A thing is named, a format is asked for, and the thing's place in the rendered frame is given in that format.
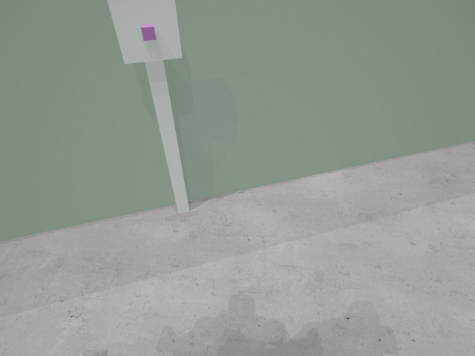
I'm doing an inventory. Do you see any panel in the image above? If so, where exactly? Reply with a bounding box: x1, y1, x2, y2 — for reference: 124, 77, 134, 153
107, 0, 189, 214

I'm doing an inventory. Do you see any button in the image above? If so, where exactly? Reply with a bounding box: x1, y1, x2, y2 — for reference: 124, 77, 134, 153
140, 24, 156, 41

